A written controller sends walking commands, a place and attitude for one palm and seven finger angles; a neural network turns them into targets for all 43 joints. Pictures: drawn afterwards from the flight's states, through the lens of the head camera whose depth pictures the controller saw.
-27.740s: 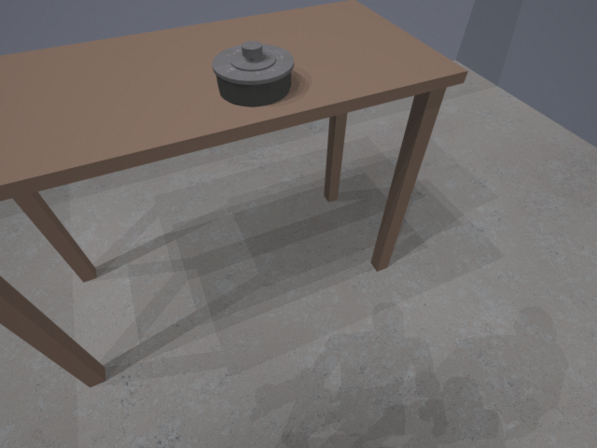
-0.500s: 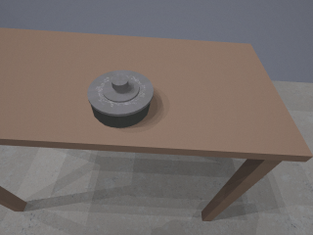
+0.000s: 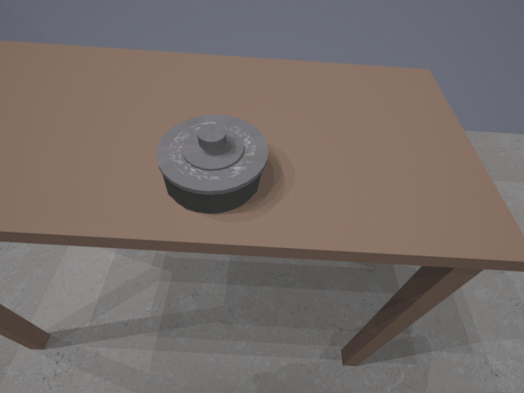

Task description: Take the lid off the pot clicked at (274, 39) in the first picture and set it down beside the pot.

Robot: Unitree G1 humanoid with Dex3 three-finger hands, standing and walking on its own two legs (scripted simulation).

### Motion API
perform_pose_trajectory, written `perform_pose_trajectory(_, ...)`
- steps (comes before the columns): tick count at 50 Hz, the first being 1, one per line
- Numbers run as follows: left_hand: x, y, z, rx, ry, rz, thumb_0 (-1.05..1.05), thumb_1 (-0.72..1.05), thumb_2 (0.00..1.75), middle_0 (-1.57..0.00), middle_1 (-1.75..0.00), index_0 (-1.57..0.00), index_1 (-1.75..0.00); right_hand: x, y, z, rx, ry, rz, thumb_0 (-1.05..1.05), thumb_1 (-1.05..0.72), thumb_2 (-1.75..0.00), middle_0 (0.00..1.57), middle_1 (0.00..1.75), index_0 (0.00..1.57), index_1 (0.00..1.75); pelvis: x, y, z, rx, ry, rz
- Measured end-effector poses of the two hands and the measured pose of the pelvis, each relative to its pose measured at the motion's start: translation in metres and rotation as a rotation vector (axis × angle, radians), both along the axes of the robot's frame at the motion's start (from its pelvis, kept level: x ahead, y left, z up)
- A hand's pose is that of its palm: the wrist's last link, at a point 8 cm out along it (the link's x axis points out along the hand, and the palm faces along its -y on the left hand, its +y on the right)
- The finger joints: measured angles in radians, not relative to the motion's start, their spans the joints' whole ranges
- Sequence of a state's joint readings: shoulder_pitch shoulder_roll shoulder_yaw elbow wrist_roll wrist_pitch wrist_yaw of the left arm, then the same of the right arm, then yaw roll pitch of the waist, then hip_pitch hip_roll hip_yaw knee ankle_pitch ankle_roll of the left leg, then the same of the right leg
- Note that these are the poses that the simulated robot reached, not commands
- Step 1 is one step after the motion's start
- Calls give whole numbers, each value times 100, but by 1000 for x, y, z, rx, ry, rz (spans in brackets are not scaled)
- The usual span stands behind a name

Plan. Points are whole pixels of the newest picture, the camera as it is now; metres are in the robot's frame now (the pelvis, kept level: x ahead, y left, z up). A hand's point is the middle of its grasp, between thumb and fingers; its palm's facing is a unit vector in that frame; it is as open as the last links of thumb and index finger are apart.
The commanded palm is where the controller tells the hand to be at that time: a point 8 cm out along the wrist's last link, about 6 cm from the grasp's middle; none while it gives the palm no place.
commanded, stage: look again from close up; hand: left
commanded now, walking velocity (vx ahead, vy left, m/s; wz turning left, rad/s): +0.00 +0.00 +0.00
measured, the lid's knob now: (212, 137) +0.44 +0.11 +0.16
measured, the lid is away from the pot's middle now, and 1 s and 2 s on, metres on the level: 0.00 0.00 0.00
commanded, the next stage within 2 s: lift the closed hand beside the body in 0.50 s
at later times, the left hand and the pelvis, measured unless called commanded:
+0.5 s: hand out of the picture +0.01 +0.18 -0.18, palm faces +0.04 -0.98 -0.18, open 7.4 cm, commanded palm none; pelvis +0.00 +0.01 +0.00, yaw +0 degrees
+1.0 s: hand out of the picture +0.10 +0.20 +0.01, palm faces +0.23 -0.94 -0.27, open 4.5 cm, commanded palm +0.05 +0.25 +0.05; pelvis -0.05 -0.01 +0.00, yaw +2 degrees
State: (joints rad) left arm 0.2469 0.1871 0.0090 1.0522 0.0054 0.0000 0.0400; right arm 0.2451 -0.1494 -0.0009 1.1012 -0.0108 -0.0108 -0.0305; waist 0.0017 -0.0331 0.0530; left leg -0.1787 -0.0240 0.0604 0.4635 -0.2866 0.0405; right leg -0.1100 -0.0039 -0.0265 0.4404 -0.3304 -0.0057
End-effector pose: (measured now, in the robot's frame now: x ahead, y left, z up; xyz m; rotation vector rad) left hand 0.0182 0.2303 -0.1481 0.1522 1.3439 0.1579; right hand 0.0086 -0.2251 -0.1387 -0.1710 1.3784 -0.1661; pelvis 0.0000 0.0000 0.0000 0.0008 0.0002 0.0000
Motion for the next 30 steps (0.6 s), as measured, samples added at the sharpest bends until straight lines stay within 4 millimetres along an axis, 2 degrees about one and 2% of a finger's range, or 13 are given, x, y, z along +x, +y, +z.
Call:
perform_pose_trajectory(10, -6, 0, 0, -5, 12, 8, 1, 91, 90, -20, -30, -20, -30, -6, 5, -1, 4, 16, -5, 1, -92, -90, 20, 30, 20, 30, -1, 3, 0, -1, -4, 2)
perform_pose_trajectory(30, -22, -3, -3, -29, 36, 20, 1, 91, 90, -20, -30, -20, -30, -5, 7, 3, -9, 3, -4, 1, -92, -90, 20, 30, 20, 30, -6, 8, 2, -5, -8, 3)
